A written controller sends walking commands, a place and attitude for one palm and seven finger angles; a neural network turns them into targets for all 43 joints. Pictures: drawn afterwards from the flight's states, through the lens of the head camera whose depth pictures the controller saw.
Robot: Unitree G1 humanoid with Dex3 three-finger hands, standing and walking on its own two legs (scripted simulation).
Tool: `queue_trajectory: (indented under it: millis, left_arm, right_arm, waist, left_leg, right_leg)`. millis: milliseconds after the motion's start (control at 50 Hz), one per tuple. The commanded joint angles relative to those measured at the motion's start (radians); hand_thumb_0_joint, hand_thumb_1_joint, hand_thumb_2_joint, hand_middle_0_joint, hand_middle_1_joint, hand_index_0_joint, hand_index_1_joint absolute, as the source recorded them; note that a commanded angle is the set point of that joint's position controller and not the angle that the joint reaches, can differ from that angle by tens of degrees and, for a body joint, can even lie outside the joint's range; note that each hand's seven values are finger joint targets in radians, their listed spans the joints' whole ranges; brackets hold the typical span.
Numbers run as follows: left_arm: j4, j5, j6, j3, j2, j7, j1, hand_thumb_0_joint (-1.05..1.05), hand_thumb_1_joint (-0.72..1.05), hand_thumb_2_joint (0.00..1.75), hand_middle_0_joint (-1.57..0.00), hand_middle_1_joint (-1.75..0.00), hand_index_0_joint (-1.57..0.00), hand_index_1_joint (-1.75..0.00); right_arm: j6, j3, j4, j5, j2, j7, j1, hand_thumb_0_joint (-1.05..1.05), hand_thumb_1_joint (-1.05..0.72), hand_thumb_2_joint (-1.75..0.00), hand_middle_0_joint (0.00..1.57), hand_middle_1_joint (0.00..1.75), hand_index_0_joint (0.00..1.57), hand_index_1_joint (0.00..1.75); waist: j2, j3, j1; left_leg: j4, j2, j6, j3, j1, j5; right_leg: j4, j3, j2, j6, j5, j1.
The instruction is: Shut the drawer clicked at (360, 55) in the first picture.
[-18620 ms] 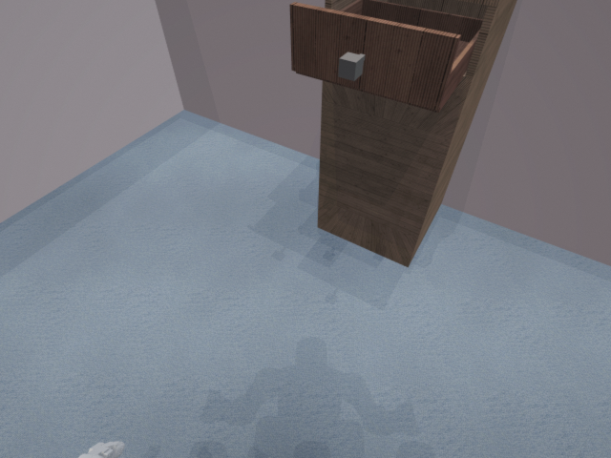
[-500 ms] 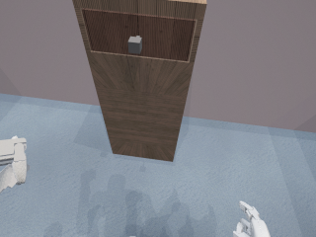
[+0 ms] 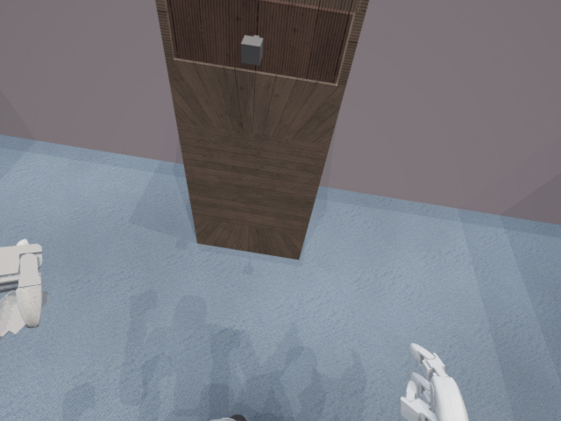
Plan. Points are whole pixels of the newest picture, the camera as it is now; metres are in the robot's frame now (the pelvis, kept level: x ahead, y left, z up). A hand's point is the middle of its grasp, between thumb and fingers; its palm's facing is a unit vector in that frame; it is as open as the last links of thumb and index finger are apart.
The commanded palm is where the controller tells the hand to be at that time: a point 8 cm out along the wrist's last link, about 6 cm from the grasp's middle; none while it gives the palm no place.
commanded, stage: stop stepping back and stand still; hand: left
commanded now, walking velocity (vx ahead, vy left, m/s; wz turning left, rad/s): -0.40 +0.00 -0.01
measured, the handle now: (253, 46) +0.80 +0.13 +0.12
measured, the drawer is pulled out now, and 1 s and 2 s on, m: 0.00 0.00 0.00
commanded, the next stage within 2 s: let the arm hang, fingers relaxed in 0.88 s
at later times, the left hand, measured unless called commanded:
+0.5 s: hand out of the picture +0.10 +0.22 +0.16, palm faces +0.32 -0.84 -0.44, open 3.3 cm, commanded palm +0.04 +0.27 +0.18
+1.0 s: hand out of the picture +0.09 +0.24 +0.15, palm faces +0.33 -0.84 -0.44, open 3.3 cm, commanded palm none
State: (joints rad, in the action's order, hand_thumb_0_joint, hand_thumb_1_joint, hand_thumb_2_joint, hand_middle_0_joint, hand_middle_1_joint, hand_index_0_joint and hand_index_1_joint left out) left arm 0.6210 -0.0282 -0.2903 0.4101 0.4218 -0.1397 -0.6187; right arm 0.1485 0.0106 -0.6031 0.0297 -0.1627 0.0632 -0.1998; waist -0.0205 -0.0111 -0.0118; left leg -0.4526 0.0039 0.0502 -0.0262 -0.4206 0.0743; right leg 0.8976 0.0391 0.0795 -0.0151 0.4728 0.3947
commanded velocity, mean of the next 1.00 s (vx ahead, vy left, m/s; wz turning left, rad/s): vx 0.12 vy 0.01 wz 0.00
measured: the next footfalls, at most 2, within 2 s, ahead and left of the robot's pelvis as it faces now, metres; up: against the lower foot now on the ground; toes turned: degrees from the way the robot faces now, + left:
right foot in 0.16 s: -0.07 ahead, -0.11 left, +0.00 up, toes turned -4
left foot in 0.32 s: -0.02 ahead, +0.13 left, +0.00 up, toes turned +0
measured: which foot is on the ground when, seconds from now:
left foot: down 0.00-0.16, up 0.18-0.30, down 0.32-1.00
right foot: up 0.00-0.14, down 0.16-1.00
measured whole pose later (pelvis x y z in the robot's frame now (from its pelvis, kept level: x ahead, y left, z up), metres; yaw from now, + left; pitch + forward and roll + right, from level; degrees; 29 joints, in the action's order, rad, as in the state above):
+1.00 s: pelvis -0.11 +0.01 -0.01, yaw -1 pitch -1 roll -1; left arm 0.51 -0.01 -0.26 0.32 0.37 -0.12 -0.60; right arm 0.17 -0.02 -0.66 0.01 -0.18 0.05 -0.21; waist 0.00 0.00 -0.01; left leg -0.55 0.02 0.01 0.02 -0.32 0.22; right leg 0.52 -0.05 -0.01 -0.01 0.28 0.23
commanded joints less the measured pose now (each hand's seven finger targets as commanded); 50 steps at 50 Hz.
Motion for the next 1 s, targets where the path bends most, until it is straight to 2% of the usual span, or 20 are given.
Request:
queue_trajectory:
  millis: [0, 80, 120, 160, 200, 280, 340, 380, 440, 460, 500, 540, 620, 660, 700, 740, 860, 940, 960, 980]
  left_arm:
    - [0.246, -0.014, -0.041, 0.022, 0.1, -0.01, 0.017, 0.0, 0.9, 0.9, -1.4, -1.6, -1.4, -1.6]
    - [0.236, -0.028, -0.002, 0.066, 0.138, -0.015, -0.036, 0.0, 0.9, 0.9, -1.4, -1.6, -1.4, -1.6]
    - [0.237, -0.037, 0.003, 0.113, 0.2, -0.01, -0.051, 0.0, 0.9, 0.9, -1.4, -1.6, -1.4, -1.6]
    - [0.261, -0.057, 0.015, 0.148, 0.219, -0.019, 0.026, 0.0, 0.9, 0.9, -1.4, -1.6, -1.4, -1.6]
    - [0.144, -0.043, 0.049, 0.098, 0.131, -0.018, 0.006, 0.0, 0.9, 0.9, -1.4, -1.6, -1.4, -1.6]
    - [0.104, -0.008, 0.032, 0.043, 0.105, -0.023, 0.046, 0.0, 0.9, 0.9, -1.4, -1.6, -1.4, -1.6]
    - [0.192, -0.01, 0.003, 0.058, 0.136, -0.026, 0.057, 0.0, 0.9, 0.9, -1.4, -1.6, -1.4, -1.6]
    - [0.211, 0.002, -0.003, 0.059, 0.137, -0.024, 0.05, 0.0, 0.9, 0.9, -1.4, -1.6, -1.4, -1.6]
    - [0.163, 0.01, 0.013, 0.053, 0.117, -0.024, -0.025, 0.0, 0.9, 0.9, -1.4, -1.6, -1.4, -1.6]
    - [0.149, 0.011, 0.015, 0.068, 0.135, -0.022, -0.041, 0.0, 0.9, 0.9, -1.4, -1.6, -1.4, -1.6]
    - [0.152, -0.006, 0.014, 0.083, 0.149, -0.024, 0.008, 0.0, 0.9, 0.9, -1.4, -1.6, -1.4, -1.6]
    - [0.115, -0.008, 0.007, 0.093, 0.138, -0.025, 0.056, 0.0, 0.9, 0.9, -1.4, -1.6, -1.4, -1.6]
    - [0.086, 0.007, 0.014, 0.04, 0.095, -0.032, 0.086, 0.0, 0.9, 0.9, -1.4, -1.6, -1.4, -1.6]
    - [0.131, 0.007, 0.004, 0.017, 0.08, -0.034, 0.095, 0.0, 0.9, 0.9, -1.4, -1.6, -1.4, -1.6]
    - [0.144, 0.007, -0.009, 0.03, 0.098, -0.028, 0.096, 0.0, 0.9, 0.9, -1.4, -1.6, -1.4, -1.6]
    - [0.144, 0.018, -0.009, 0.053, 0.107, -0.025, 0.099, 0.0, 0.9, 0.9, -1.4, -1.6, -1.4, -1.6]
    - [0.119, -0.001, -0.009, 0.053, 0.092, -0.015, 0.019, 0.0, 0.9, 0.9, -1.4, -1.6, -1.4, -1.6]
    - [0.119, -0.008, 0.002, 0.053, 0.093, -0.015, 0.027, 0.0, 0.9, 0.9, -1.4, -1.6, -1.4, -1.6]
    - [-0.702, 0.068, 0.148, -0.328, -0.014, 0.118, 0.158, 0.0, 0.9, 0.9, -1.4, -1.6, -1.4, -1.6]
    - [-0.712, 0.075, 0.256, -0.284, -0.042, 0.135, 0.168, 0.0, 0.9, 0.9, -1.36, -1.56, -1.36, -1.56]
  right_arm:
    - [0.081, 0.048, 0.108, -0.001, -0.165, -0.002, 0.054, 0.0, -0.9, -0.9, 0.2, 0.3, 0.2, 0.3]
    - [0.056, 0.033, 0.145, -0.007, -0.157, 0.004, 0.07, 0.0, -0.9, -0.9, 0.2, 0.3, 0.2, 0.3]
    - [0.016, 0.031, 0.152, -0.011, -0.145, 0.008, 0.073, 0.0, -0.9, -0.9, 0.2, 0.3, 0.2, 0.3]
    - [0.012, 0.02, 0.141, -0.002, -0.14, 0.014, 0.097, 0.0, -0.9, -0.9, 0.2, 0.3, 0.2, 0.3]
    - [0.006, 0.032, 0.123, -0.036, -0.138, 0.028, 0.08, 0.0, -0.9, -0.9, 0.2, 0.3, 0.2, 0.3]
    - [0.036, 0.021, 0.119, -0.033, -0.172, 0.047, 0.093, 0.0, -0.9, -0.9, 0.2, 0.3, 0.2, 0.3]
    - [0.049, 0.016, 0.121, -0.022, -0.168, 0.049, 0.058, 0.0, -0.9, -0.9, 0.2, 0.3, 0.2, 0.3]
    - [0.059, 0.017, 0.116, -0.011, -0.161, 0.04, 0.065, 0.0, -0.9, -0.9, 0.2, 0.3, 0.2, 0.3]
    - [0.049, 0.019, 0.129, -0.016, -0.172, 0.026, 0.08, 0.0, -0.9, -0.9, 0.2, 0.3, 0.2, 0.3]
    - [0.035, 0.026, 0.137, -0.015, -0.17, 0.025, 0.077, 0.0, -0.9, -0.9, 0.2, 0.3, 0.2, 0.3]
    - [0.013, 0.042, 0.133, -0.021, -0.164, 0.021, 0.075, 0.0, -0.9, -0.9, 0.2, 0.3, 0.2, 0.3]
    - [0.023, 0.034, 0.099, -0.015, -0.158, 0.021, 0.033, 0.0, -0.9, -0.9, 0.2, 0.3, 0.2, 0.3]
    - [0.033, 0.02, 0.098, -0.019, -0.146, 0.044, 0.055, 0.0, -0.9, -0.9, 0.2, 0.3, 0.2, 0.3]
    - [0.051, 0.025, 0.115, -0.02, -0.165, 0.053, 0.061, 0.0, -0.9, -0.9, 0.2, 0.3, 0.2, 0.3]
    - [0.055, 0.021, 0.121, -0.031, -0.177, 0.042, 0.063, 0.0, -0.9, -0.9, 0.2, 0.3, 0.2, 0.3]
    - [0.055, 0.01, 0.114, -0.022, -0.156, 0.038, 0.071, 0.0, -0.9, -0.9, 0.2, 0.3, 0.2, 0.3]
    - [0.055, 0.022, 0.117, -0.023, -0.146, 0.013, 0.063, 0.0, -0.9, -0.9, 0.2, 0.3, 0.2, 0.3]
    - [0.043, 0.017, 0.116, -0.023, -0.14, 0.019, 0.074, 0.0, -0.9, -0.9, 0.2, 0.3, 0.2, 0.3]
    - [0.092, 0.08, -0.133, -0.028, -0.304, -0.07, 0.067, 0.0, -0.9, -0.9, 0.2, 0.3, 0.2, 0.3]
    - [-0.014, 0.084, -0.124, -0.035, -0.288, -0.077, 0.018, 0.0, -0.9, -0.9, 0.2, 0.3, 0.2, 0.3]
  waist:
    - [0.23, 0.191, 0.005]
    - [0.267, 0.165, -0.002]
    - [-0.021, 0.135, 0.011]
    - [-0.151, 0.149, -0.002]
    - [-0.203, 0.06, 0.021]
    - [0.096, -0.016, 0.022]
    - [0.26, 0.111, 0.03]
    - [0.225, 0.081, 0.018]
    - [0.186, 0.035, 0.001]
    - [0.096, 0.039, 0.006]
    - [-0.211, -0.009, 0.001]
    - [-0.11, -0.012, 0.038]
    - [-0.028, -0.002, 0.03]
    - [0.151, -0.003, 0.024]
    - [0.184, 0.04, 0.015]
    - [0.165, -0.006, 0.015]
    - [-0.045, 0.065, 0.019]
    - [0.017, 0.075, 0.021]
    - [0.082, 0.071, 0.084]
    - [0.111, 0.097, 0.047]
  left_leg:
    - [0.248, 0.247, 0.072, -0.183, 0.258, -0.044]
    - [0.274, 0.106, -0.04, -0.061, 0.195, 0.311]
    - [-0.142, -0.011, -0.087, 0.061, 0.295, 0.235]
    - [-0.457, -0.017, -0.083, -0.008, 0.197, 0.229]
    - [-0.401, 0.028, -0.059, -0.028, 0.061, 0.219]
    - [0.072, 0.067, -0.012, -0.024, 0.218, 0.161]
    - [0.2, 0.194, 0.03, -0.302, 0.279, 0.135]
    - [0.289, 0.237, 0.083, -0.353, 0.184, 0.316]
    - [0.209, 0.128, 0.026, -0.134, -0.022, 0.441]
    - [0.069, 0.056, -0.007, -0.07, -0.069, 0.428]
    - [-0.469, -0.021, -0.046, 0.012, -0.111, 0.308]
    - [-0.533, 0.04, -0.044, -0.017, -0.081, 0.3]
    - [-0.085, 0.029, -0.017, 0.079, 0.204, 0.24]
    - [0.082, 0.103, 0.018, -0.049, 0.237, 0.264]
    - [0.148, 0.191, 0.043, -0.192, 0.153, 0.292]
    - [0.219, 0.2, 0.055, -0.218, 0.051, 0.367]
    - [-0.059, 0.041, -0.022, 0.006, 0.151, 0.112]
    - [-0.023, 0.053, -0.024, -0.001, 0.231, 0.069]
    - [-0.159, 0.108, -0.024, -0.035, 0.222, -0.185]
    - [-0.092, 0.123, -0.013, -0.064, 0.17, -0.23]
  right_leg:
    - [-0.114, -0.042, -0.014, 0.0, 0.071, -0.04]
    - [-0.566, -0.142, 0.0, 0.04, -0.031, -0.249]
    - [-0.749, 0.043, -0.224, 0.133, -0.013, -0.009]
    - [-0.747, 0.212, -0.414, 0.229, 0.034, 0.109]
    - [-0.657, 0.105, -0.353, 0.183, -0.091, -0.005]
    - [-0.495, -0.005, -0.205, 0.061, -0.098, -0.013]
    - [-0.225, -0.102, -0.076, 0.013, -0.084, -0.036]
    - [-0.143, -0.06, -0.081, 0.017, 0.061, -0.066]
    - [-0.442, -0.102, -0.084, 0.041, -0.046, -0.288]
    - [-0.539, -0.013, -0.132, 0.073, -0.01, -0.31]
    - [-0.775, 0.416, -0.443, 0.229, 0.278, -0.086]
    - [-0.723, 0.281, -0.415, 0.218, 0.152, -0.013]
    - [-0.596, 0.082, -0.285, 0.129, 0.111, 0.043]
    - [-0.436, 0.015, -0.183, 0.066, -0.013, 0.013]
    - [-0.322, -0.067, -0.1, 0.011, -0.088, -0.073]
    - [-0.297, -0.08, -0.093, 0.007, -0.105, -0.141]
    - [-0.551, 0.084, -0.206, 0.061, -0.261, -0.146]
    - [-0.548, 0.051, -0.189, 0.052, -0.261, -0.099]
    - [-0.318, -0.061, -0.212, 0.045, -0.418, 0.016]
    - [-0.306, -0.047, -0.187, 0.02, -0.359, -0.037]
